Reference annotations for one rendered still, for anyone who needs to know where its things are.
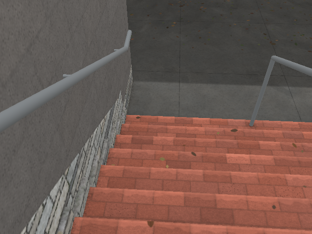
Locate stairs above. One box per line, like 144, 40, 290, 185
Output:
70, 115, 312, 234

